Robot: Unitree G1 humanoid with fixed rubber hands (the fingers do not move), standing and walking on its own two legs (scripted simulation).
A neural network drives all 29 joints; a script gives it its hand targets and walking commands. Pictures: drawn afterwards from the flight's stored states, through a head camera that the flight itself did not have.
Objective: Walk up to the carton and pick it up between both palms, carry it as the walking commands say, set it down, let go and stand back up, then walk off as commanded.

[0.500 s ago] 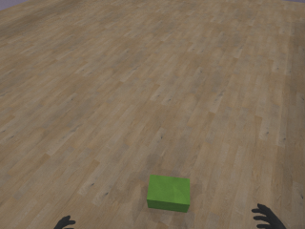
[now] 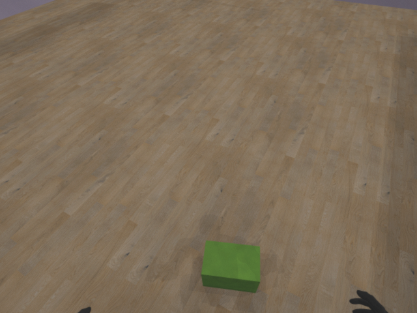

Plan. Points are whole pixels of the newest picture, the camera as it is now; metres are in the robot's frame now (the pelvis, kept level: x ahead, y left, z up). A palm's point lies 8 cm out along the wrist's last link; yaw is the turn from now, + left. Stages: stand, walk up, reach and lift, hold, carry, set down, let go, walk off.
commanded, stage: stand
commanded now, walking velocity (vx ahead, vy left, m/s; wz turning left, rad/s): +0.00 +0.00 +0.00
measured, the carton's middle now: (230, 266) +0.44 -0.05 -0.69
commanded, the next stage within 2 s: walk off in 0.94 s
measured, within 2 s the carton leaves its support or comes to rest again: neither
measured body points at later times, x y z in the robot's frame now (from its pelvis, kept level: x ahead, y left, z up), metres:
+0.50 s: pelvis -0.01 +0.00 +0.00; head -0.01 +0.00 +0.45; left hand +0.08 +0.31 -0.11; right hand +0.09 -0.31 -0.11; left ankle +0.00 +0.13 -0.74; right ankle -0.03 -0.14 -0.74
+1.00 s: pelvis -0.01 +0.00 +0.00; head -0.01 +0.00 +0.45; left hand +0.08 +0.32 -0.11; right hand +0.09 -0.32 -0.11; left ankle +0.00 +0.13 -0.74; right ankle -0.03 -0.14 -0.74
